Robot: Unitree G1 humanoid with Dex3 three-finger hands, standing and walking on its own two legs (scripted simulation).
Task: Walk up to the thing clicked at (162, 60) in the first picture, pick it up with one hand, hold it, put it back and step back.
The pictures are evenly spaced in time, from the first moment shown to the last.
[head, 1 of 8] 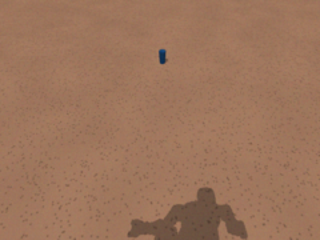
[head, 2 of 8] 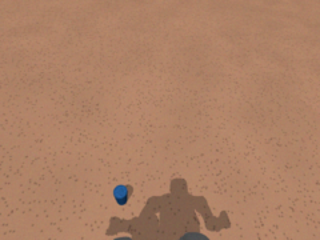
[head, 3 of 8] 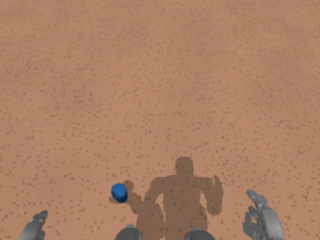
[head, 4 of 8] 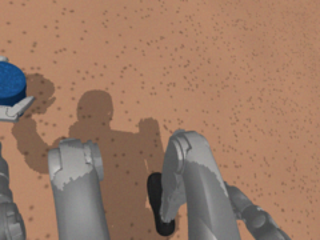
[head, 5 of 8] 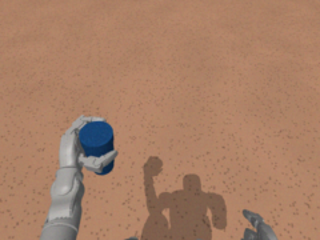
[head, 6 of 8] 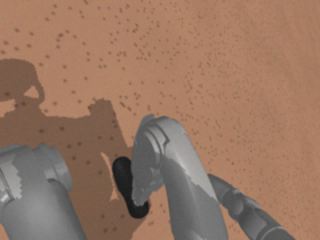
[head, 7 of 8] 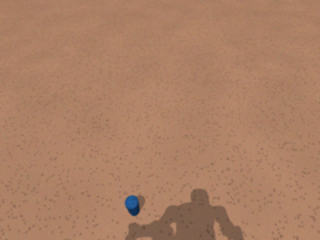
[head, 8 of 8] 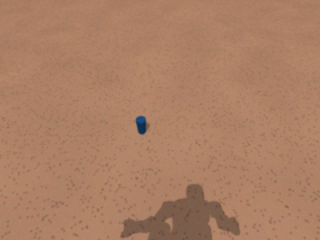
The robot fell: no
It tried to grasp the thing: yes
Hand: left
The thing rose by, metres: 0.70
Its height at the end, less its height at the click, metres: +0.00
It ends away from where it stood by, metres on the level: 0.02
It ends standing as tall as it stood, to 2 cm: yes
